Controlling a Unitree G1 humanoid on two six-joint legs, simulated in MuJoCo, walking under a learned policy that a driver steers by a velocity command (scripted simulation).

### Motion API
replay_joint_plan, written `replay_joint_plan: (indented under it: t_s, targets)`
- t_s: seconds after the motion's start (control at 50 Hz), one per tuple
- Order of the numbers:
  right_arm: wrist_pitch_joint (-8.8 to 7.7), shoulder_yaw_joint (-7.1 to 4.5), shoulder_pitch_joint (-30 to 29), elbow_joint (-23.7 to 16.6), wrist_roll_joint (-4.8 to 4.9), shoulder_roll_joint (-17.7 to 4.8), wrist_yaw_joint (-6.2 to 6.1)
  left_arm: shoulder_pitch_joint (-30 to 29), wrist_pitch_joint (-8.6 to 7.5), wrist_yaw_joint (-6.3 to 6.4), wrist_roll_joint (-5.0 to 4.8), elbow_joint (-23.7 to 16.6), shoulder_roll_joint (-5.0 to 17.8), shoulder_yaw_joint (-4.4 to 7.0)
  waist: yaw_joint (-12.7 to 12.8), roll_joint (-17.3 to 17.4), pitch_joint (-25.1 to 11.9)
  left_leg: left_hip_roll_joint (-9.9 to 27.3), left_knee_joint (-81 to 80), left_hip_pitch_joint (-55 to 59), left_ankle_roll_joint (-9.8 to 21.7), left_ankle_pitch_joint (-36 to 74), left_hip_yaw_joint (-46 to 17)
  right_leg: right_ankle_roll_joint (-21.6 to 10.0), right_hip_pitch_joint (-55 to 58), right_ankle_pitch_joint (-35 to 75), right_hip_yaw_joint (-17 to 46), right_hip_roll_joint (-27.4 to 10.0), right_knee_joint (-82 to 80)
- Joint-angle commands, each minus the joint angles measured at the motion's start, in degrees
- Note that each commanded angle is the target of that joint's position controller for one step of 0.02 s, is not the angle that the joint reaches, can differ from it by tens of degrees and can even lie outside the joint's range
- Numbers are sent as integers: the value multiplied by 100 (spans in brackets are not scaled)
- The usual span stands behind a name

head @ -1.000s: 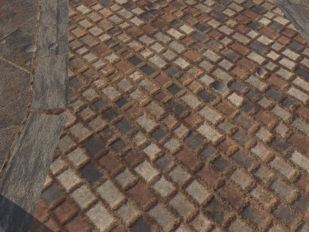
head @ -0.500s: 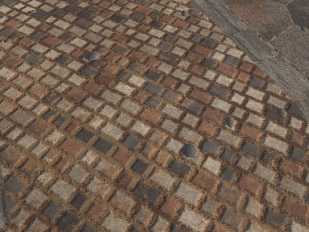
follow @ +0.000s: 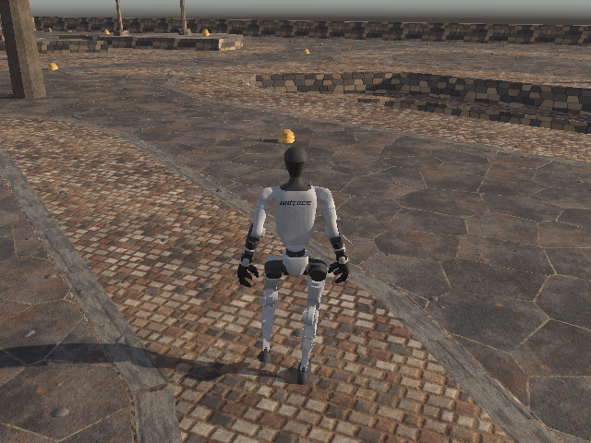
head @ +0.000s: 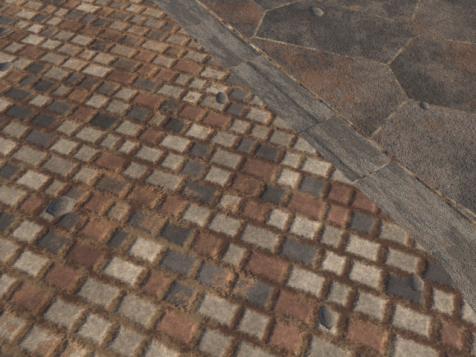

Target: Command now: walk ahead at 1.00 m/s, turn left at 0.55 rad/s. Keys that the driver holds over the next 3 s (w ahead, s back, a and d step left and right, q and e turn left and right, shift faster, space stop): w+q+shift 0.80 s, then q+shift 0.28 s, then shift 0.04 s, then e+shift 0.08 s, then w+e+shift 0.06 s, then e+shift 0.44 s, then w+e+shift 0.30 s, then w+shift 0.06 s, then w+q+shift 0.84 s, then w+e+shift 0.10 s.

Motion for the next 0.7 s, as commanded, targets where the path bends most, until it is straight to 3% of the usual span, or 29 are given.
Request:
replay_joint_plan:
  t_s: [0.02,0.06,0.1,0.12,0.16,0.2,0.22,0.24,0.26,0.28,0.3,0.32,0.34,0.36,0.38,0.4,0.42,0.46,0.5,0.56,0.6,0.62,0.64,0.66,0.68,0.7]
  targets:
    - [123,-61,-214,-334,4,-193,127,-40,-261,-3,-95,-209,309,49,-99,-297,471,232,-448,-723,-33,672,120,363,-190,1991,620,-1437,-1743]
    - [89,-9,-707,-524,45,-116,169,61,-291,-4,-71,-163,273,19,-29,-432,531,52,-1091,-799,39,1274,514,477,-80,3017,-35,-1183,-1764]
    - [48,34,-1095,-674,41,-140,217,216,-277,52,-87,-109,296,-18,29,-328,590,-177,-1873,-747,165,1633,972,596,233,4023,-438,-1096,-1767]
    - [28,65,-1271,-772,23,-142,246,231,-268,99,-98,-101,383,-26,6,-329,627,-263,-2425,-567,244,1749,1140,650,344,4487,-562,-1151,-1764]
    - [27,56,-1254,-798,-22,-297,281,299,-242,242,-112,-117,647,-14,-136,-468,383,-708,-3080,52,401,1918,1543,753,827,6622,-717,-1320,-1314]
    - [85,-48,-407,-590,-16,-648,258,94,-110,411,-67,-244,1037,82,-688,-804,-180,-1093,-3161,1034,544,1456,1639,797,1200,8315,-690,-1590,-193]
    - [117,-161,528,-345,-18,-908,219,-185,-7,451,-24,-358,1209,144,-1192,-887,-594,-1244,-3079,1974,674,1077,1530,756,1042,8693,-611,-1704,931]
    - [138,-322,1826,37,-29,-1189,140,-627,95,443,36,-518,1306,192,-1809,-838,-1017,-1197,-3163,3171,942,593,1116,657,463,8291,-422,-1773,2608]
    - [132,-489,2440,233,55,-1399,18,-952,166,327,23,-550,1225,224,-2093,-171,-993,-929,-3790,4010,1308,409,507,583,-491,4770,-458,-1106,5175]
    - [179,-535,1811,276,130,-1556,-56,-1198,47,171,141,-845,203,-57,-1312,1229,-209,-550,-3407,4154,1436,1327,-561,559,-2658,-989,-53,-53,7221]
    - [196,-577,1297,2,-58,-1968,-52,-591,-103,124,-21,-1530,73,-161,-520,1396,-1265,399,-4531,5285,2600,167,-3421,727,-4277,-1321,1208,-15,7920]
    - [189,-559,1052,-203,-108,-1627,-96,-769,-268,99,73,-1580,337,-217,-563,389,-1076,824,-5854,4953,2453,-1646,-4556,599,-4631,-905,1636,-344,7300]
    - [159,-467,860,-185,-129,-1191,-131,-942,-311,77,62,-1502,601,-169,-311,-575,-258,726,-6194,3907,2099,-1951,-4221,607,-4462,-435,1624,-640,6603]
    - [102,-418,646,-165,-90,-1088,-136,-1038,-254,88,159,-1493,585,-173,-17,-873,111,465,-6220,3023,1858,-1487,-3703,686,-4092,-366,1562,-816,6120]
    - [-10,-400,541,-247,-49,-1123,-169,-985,-123,86,264,-1502,548,-211,164,-863,254,229,-6194,2347,1795,-882,-3309,808,-3715,-359,1570,-959,5714]
    - [-105,-347,469,-240,-8,-1015,-185,-1015,29,69,298,-1517,502,-243,289,-886,403,-40,-6271,1697,1705,-608,-2854,933,-3383,-342,1498,-1123,5293]
    - [-191,-339,432,-279,23,-1044,-171,-1167,127,45,297,-1621,452,-277,315,-806,460,-284,-6375,1177,1632,-407,-2482,1030,-3053,-301,1362,-1212,4692]
    - [-293,-391,528,-327,28,-1185,-163,-1875,171,-23,229,-1951,389,-341,91,-588,573,-630,-6498,764,1519,522,-1985,1127,-2692,456,1055,-1221,3467]
    - [-290,-440,721,-308,74,-1199,-119,-2391,160,-66,97,-2160,202,-424,-223,-310,453,-899,-6315,976,1206,1424,-1677,1052,-2315,1574,917,-1044,2249]
    - [-252,-522,1078,-282,95,-1302,-60,-2737,133,-39,-7,-2343,241,-430,-621,91,91,-767,-5978,2042,956,2586,-1835,892,-2163,2198,850,-693,1274]
    - [-241,-554,942,-355,71,-1349,-102,-2617,93,7,-11,-2380,403,-375,-513,190,-92,-690,-5539,2447,749,3137,-1936,797,-1644,2060,986,-534,634]
    - [-252,-579,845,-399,59,-1452,-118,-2256,74,57,-13,-2283,608,-289,-334,213,-380,-682,-5052,2618,610,3829,-1995,745,-1072,1795,1028,-377,518]
    - [-267,-617,680,-450,12,-1648,-107,-1523,47,127,-49,-2103,923,-150,78,226,-887,-686,-4154,2700,478,4306,-2002,675,-253,1307,1100,-302,595]
    - [-301,-636,259,-554,-8,-1769,-79,-291,23,216,-59,-1812,1179,-13,858,203,-1440,-843,-2828,2194,369,4048,-1892,599,1052,955,1166,-518,642]
    - [-374,-474,41,-749,-23,-1175,-77,1042,10,342,86,-1574,1577,163,1339,-343,-2185,-1112,-969,1281,348,2184,-1507,444,2460,-850,2136,-1575,758]
    - [-350,-221,693,-1067,250,-288,-82,747,22,307,349,-1599,1963,228,565,-2163,-2677,-1683,557,-485,182,-1970,-854,-4,3423,-2284,5275,-3240,-369]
